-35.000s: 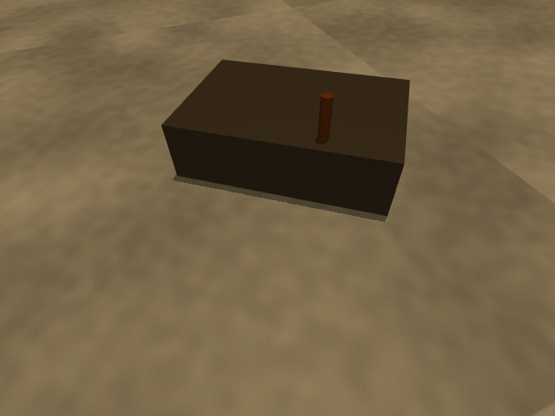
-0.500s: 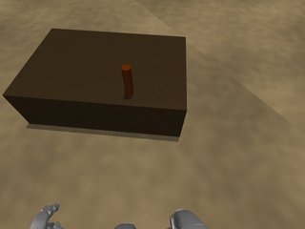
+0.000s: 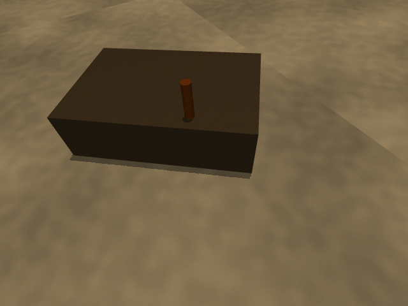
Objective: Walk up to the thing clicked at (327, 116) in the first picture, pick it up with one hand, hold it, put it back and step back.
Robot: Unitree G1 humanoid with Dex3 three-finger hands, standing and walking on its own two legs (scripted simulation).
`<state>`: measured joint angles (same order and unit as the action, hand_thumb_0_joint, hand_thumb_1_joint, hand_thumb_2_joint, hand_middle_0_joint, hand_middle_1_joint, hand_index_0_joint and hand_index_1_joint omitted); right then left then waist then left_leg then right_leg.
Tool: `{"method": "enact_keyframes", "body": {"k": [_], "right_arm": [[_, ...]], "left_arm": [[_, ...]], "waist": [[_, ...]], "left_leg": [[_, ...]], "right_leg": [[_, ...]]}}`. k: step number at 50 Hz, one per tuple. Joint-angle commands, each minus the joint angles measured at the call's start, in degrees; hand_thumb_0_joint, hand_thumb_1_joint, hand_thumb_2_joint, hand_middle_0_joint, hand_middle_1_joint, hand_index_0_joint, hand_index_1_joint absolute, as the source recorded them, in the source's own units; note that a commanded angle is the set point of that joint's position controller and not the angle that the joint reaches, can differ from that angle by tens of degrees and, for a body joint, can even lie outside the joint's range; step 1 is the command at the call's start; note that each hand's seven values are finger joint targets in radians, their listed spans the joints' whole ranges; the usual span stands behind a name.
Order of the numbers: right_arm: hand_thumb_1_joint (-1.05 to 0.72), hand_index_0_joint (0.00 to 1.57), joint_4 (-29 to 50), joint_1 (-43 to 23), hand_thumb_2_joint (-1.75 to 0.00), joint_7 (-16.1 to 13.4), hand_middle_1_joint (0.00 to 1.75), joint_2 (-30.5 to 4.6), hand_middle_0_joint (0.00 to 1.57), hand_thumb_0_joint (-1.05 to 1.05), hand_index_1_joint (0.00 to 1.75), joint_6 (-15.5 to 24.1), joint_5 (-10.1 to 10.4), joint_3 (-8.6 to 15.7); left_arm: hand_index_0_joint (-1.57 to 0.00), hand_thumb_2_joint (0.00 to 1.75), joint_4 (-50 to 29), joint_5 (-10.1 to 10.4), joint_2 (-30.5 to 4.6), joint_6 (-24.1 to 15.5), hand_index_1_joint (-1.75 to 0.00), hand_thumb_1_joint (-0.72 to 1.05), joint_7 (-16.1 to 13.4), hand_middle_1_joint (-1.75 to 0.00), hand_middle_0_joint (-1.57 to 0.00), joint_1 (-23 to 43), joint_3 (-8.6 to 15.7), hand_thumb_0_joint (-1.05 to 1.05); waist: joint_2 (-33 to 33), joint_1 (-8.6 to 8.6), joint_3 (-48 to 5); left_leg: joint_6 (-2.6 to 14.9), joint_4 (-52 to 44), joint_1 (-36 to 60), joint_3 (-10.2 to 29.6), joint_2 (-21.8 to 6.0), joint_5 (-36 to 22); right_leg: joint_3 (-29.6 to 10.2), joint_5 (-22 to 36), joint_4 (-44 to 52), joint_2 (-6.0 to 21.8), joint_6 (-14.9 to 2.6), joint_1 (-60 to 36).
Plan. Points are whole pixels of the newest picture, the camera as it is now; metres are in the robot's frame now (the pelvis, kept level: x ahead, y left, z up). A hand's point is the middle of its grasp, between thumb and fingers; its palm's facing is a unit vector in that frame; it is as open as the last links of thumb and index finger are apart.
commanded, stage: step back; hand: left
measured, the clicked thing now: (187, 100) +1.07 +0.16 -0.32
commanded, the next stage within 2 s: stand in 0.92 s
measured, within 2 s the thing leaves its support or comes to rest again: neither
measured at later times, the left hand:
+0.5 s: hand out of the picture +0.03 +0.28 -0.14, palm faces +0.03 -0.94 -0.35, open 7.4 cm
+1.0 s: hand (88, 304) +0.15 +0.28 -0.13, palm faces -0.03 -0.93 -0.36, open 7.4 cm
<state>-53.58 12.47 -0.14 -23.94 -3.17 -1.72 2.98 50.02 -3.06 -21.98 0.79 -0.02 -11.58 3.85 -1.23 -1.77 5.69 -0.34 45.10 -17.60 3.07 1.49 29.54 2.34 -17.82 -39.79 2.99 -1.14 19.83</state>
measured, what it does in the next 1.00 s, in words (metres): steps on the spot: left foot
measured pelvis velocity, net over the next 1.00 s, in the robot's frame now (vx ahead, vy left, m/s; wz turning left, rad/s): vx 0.04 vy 0.03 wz -0.03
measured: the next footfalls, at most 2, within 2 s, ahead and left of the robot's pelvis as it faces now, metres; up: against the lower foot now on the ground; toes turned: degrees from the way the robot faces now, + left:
left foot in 0.02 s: +0.08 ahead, +0.15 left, +0.00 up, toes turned +0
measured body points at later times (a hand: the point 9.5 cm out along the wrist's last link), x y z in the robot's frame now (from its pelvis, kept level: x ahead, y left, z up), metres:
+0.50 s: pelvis -0.01 +0.02 +0.01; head +0.00 +0.02 +0.46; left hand +0.03 +0.33 -0.12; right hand +0.07 -0.30 -0.11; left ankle +0.04 +0.15 -0.72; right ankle +0.00 -0.11 -0.72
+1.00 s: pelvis +0.04 +0.03 +0.02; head +0.05 +0.02 +0.47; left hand +0.15 +0.33 -0.10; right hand +0.15 -0.27 -0.11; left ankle +0.04 +0.15 -0.72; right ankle +0.00 -0.11 -0.72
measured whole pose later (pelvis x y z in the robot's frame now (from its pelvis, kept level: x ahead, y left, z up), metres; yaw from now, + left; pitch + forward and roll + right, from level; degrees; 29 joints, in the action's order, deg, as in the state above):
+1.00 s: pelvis +0.04 +0.03 +0.02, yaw -2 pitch -2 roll +0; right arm -61.9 1.6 0.1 -19.4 0.7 -0.4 1.3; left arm 61.2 -0.3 -20.6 -1.4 -0.2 -3.7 0.6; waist -0.2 -0.3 3.8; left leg -0.1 26.3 -10.1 -2.0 -0.8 14.1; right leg -1.4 -16.8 -26.0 1.2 1.3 7.2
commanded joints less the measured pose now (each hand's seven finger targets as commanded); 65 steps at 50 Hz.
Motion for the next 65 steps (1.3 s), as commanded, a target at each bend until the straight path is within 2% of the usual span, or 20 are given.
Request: {"method": "enact_keyframes", "body": {"k": [1, 2, 3, 6, 9, 12, 13, 14, 15, 19, 24, 25, 26, 27, 28, 33, 41, 45, 53, 65], "right_arm": [[-0.9, 0.2, 0.52, 2.75, -0.9, 0.03, 0.3, -9.56, 0.2, 0.0, 0.3, 3.55, -0.52, 4.05], [-0.9, 0.2, 0.92, 2.47, -0.9, -0.13, 0.3, -13.23, 0.2, 0.0, 0.3, 4.03, -1.03, 4.64], [-0.9, 0.2, 1.98, -0.74, -0.9, 0.07, 0.3, -17.88, 0.2, 0.0, 0.3, 4.03, -0.65, 4.95], [-0.9, 0.2, 2.96, -7.76, -0.9, -0.19, 0.3, -11.89, 0.2, 0.0, 0.3, 5.55, -1.12, 2.89], [-0.9, 0.2, 1.93, -6.4, -0.9, 0.51, 0.3, -12.45, 0.2, 0.0, 0.3, 5.01, -1.27, 3.4], [-0.9, 0.2, 1.79, -4.91, -0.9, 0.57, 0.3, -9.33, 0.2, 0.0, 0.3, 3.42, -0.59, 2.73], [-0.9, 0.2, 2.74, -4.87, -0.9, 0.55, 0.3, -6.57, 0.2, 0.0, 0.3, 3.37, -0.22, 1.92], [-0.9, 0.2, 3.29, -6.94, -0.9, 0.21, 0.3, -6.24, 0.2, 0.0, 0.3, 3.35, -0.25, 1.95], [-0.9, 0.2, 2.44, -5.53, -0.9, -0.02, 0.3, -9.36, 0.2, 0.0, 0.3, 3.32, -0.56, 2.99], [-0.9, 0.2, 0.15, -1.34, -0.9, 0.72, 0.3, -8.39, 0.2, 0.0, 0.3, 4.64, 0.08, 2.73], [-0.9, 0.2, -2.02, 0.28, -0.9, 0.41, 0.3, -7.07, 0.2, 0.0, 0.3, 5.42, -0.51, 3.28], [-0.9, 0.2, -2.12, 0.83, -0.9, -0.03, 0.3, -8.57, 0.2, 0.0, 0.3, 5.61, -0.97, 3.64], [-0.9, 0.2, -0.84, -2.51, -0.9, -0.23, 0.3, -11.57, 0.2, 0.0, 0.3, 5.96, -0.98, 3.34], [-0.9, 0.2, -0.38, -4.49, -0.9, -0.07, 0.3, -14.02, 0.2, 0.0, 0.3, 5.81, -0.57, 3.76], [-0.9, 0.2, 0.18, -6.89, -0.9, -0.01, 0.3, -13.51, 0.2, 0.0, 0.3, 5.77, -0.71, 3.6], [-0.9, 0.2, -1.03, -8.73, -0.9, -0.04, 0.3, -7.88, 0.2, 0.0, 0.3, 5.52, 0.7, 1.62], [-0.9, 0.2, -3.99, -9.47, -0.9, -0.74, 0.3, -8.07, 0.2, 0.0, 0.3, 5.52, 1.08, 1.64], [-0.9, 0.2, -4.53, -12.13, -0.9, -0.72, 0.3, -7.33, 0.2, 0.0, 0.3, 5.09, 0.97, 1.76], [-0.9, 0.2, -6.14, -12.9, -0.9, -0.2, 0.3, -7.59, 0.2, 0.0, 0.3, 5.28, 1.4, 0.53], [-0.9, 0.2, -8.1, -12.72, -0.9, 0.22, 0.3, -7.62, 0.2, 0.0, 0.3, 4.88, 1.33, 0.1]], "left_arm": [[-0.2, 0.9, -3.34, 0.48, -13.06, -0.42, -0.3, 0.9, -0.41, -0.3, -0.2, 1.89, 2.79, 0.0], [-0.2, 0.9, -3.73, 1.44, -9.27, -0.58, -0.3, 0.9, -0.03, -0.3, -0.2, 2.41, 1.37, 0.0], [-0.2, 0.9, -2.67, 1.77, -12.83, -0.68, -0.3, 0.9, -0.39, -0.3, -0.2, 6.65, 2.79, 0.0], [-0.2, 0.9, 0.06, 2.26, -11.53, -1.43, -0.3, 0.9, 0.75, -0.3, -0.2, 2.71, 2.57, 0.0], [-0.2, 0.9, 1.96, 1.94, -10.96, -2.0, -0.3, 0.9, 1.39, -0.3, -0.2, 0.22, 2.75, 0.0], [-0.2, 0.9, 4.22, 1.03, -10.54, -2.82, -0.3, 0.9, 0.35, -0.3, -0.2, -2.96, 3.07, 0.0], [-0.2, 0.9, 4.2, 0.31, -13.38, -3.3, -0.3, 0.9, -0.2, -0.3, -0.2, -3.66, 3.97, 0.0], [-0.2, 0.9, 4.17, 0.18, -18.08, -3.5, -0.3, 0.9, -0.39, -0.3, -0.2, -4.6, 4.72, 0.0], [-0.2, 0.9, 2.31, 0.18, -19.19, -3.88, -0.3, 0.9, -0.34, -0.3, -0.2, -0.16, 4.93, 0.0], [-0.2, 0.9, 1.83, 0.78, -14.94, -4.57, -0.3, 0.9, -0.42, -0.3, -0.2, 2.58, 3.78, 0.0], [-0.2, 0.9, 1.38, 1.53, -11.84, -3.15, -0.3, 0.9, 0.35, -0.3, -0.2, 4.6, 1.34, 0.0], [-0.2, 0.9, 1.39, 1.74, -9.82, -2.85, -0.3, 0.9, 0.45, -0.3, -0.2, 3.95, 0.55, 0.0], [-0.2, 0.9, 1.65, 2.85, -7.61, -2.35, -0.3, 0.9, 0.45, -0.3, -0.2, 3.57, -0.08, 0.0], [-0.2, 0.9, 3.38, 2.71, -11.1, -1.9, -0.3, 0.9, 0.11, -0.3, -0.2, 3.01, 1.08, 0.0], [-0.2, 0.9, 3.9, 2.46, -11.24, -2.0, -0.3, 0.9, 0.21, -0.3, -0.2, 1.72, 1.01, 0.0], [-0.2, 0.9, 6.71, 2.31, -12.07, -3.6, -0.3, 0.9, -0.51, -0.3, -0.2, 1.09, 0.9, 0.0], [-0.2, 0.9, 7.11, 2.59, -11.66, -3.33, -0.3, 0.9, -1.02, -0.3, -0.2, 5.88, 0.18, 0.0], [-0.2, 0.9, 7.75, 2.49, -11.63, -3.01, -0.3, 0.9, -1.2, -0.3, -0.2, 7.41, -0.04, 0.0], [-0.2, 0.9, 9.23, 2.96, -10.23, -2.88, -0.3, 0.9, -0.93, -0.3, -0.2, 9.88, -1.11, 0.0], [-0.2, 0.9, 10.49, 2.73, -10.66, -3.11, -0.3, 0.9, -0.54, -0.3, -0.2, 11.03, -1.31, 0.0]], "waist": [[5.31, 1.87, -5.14], [-5.87, 2.72, -5.18], [-9.35, 4.15, -1.81], [-2.92, -0.03, 0.4], [-8.55, 1.14, -2.16], [-3.53, -0.94, -2.42], [4.59, -1.5, -2.25], [11.55, -2.93, -0.72], [7.57, -1.38, 2.99], [7.48, 0.61, -0.99], [5.72, 2.73, -3.88], [1.01, 3.07, -4.84], [-7.37, 1.98, -4.36], [-6.04, 1.69, -3.44], [-3.89, 0.5, -2.61], [-3.12, 0.21, -8.28], [0.96, 1.19, -11.63], [3.27, 1.17, -9.71], [1.26, 1.74, -10.53], [1.29, 2.27, -7.02]], "left_leg": [[2.23, -23.83, 15.32, -1.43, -0.17, -5.92], [6.73, -29.46, 16.89, 20.08, -11.8, 12.29], [13.52, -35.87, -0.57, 31.48, -21.63, 27.66], [9.87, -30.87, -1.13, 16.58, -14.53, 8.17], [8.38, -29.56, -2.63, 10.85, -11.97, 9.47], [5.22, -19.52, -8.55, 5.77, -9.08, 8.54], [2.72, -9.94, -16.05, 2.62, -4.9, 5.27], [1.5, 1.55, -17.68, 0.1, 0.69, 3.82], [0.82, 6.78, -14.35, 4.61, -2.13, 1.44], [0.6, 0.11, -8.59, 2.38, -4.52, -3.64], [0.63, -19.02, 11.61, -3.43, -1.23, -14.52], [1.34, -22.25, 13.45, 2.85, -5.52, -12.57], [5.2, -29.39, 8.19, 18.2, -15.08, 0.26], [10.35, -32.1, -1.08, 21.69, -19.59, 8.28], [10.99, -31.13, -2.79, 19.89, -19.16, 5.42], [2.39, -18.81, 2.36, 3.28, -8.89, -24.06], [3.15, -17.82, 10.73, -0.42, -9.08, -40.17], [2.75, -18.97, 10.31, -1.14, -8.57, -34.54], [1.6, -24.7, 15.91, 0.49, -9.59, -41.56], [0.61, -29.04, 13.64, 0.32, -8.95, -26.53]], "right_leg": [[-11.58, -19.85, 10.87, 7.26, -5.13, 6.83], [-6.32, -17.78, 2.87, 0.92, 0.12, 16.71], [-3.03, -16.57, -8.48, -1.37, 0.8, 10.34], [-5.96, -6.92, -9.01, -0.42, 0.09, 4.23], [-1.08, -7.81, 2.31, -2.46, 0.67, -4.93], [-2.05, -3.14, 16.89, -4.25, -0.83, -17.63], [-15.77, -12.01, 21.96, 2.39, -3.46, -20.68], [-33.05, -30.51, 30.29, 14.21, -8.29, -13.48], [-36.45, -35.96, 31.61, 19.13, -11.43, -4.83], [-20.92, -15.48, 25.96, 12.75, -9.58, -6.81], [-8.57, -0.35, 13.47, 6.4, -5.12, 3.74], [-6.45, -0.06, 8.46, 3.98, -3.62, 6.15], [-3.4, -7.0, 3.2, -1.33, -0.75, 7.42], [-3.3, -11.35, -2.19, -1.29, -0.18, -0.4], [-3.96, -10.27, -1.9, -0.88, -0.26, -3.18], [-8.84, 12.26, 14.46, 1.99, -1.82, -12.4], [-7.09, 25.13, 12.34, 3.23, -1.24, -13.48], [-7.47, 24.0, 14.17, 3.36, -1.0, -12.57], [-7.11, 25.94, 19.32, 4.13, 0.54, -15.7], [-8.3, 14.18, 25.25, 4.51, 0.4, -14.09]]}}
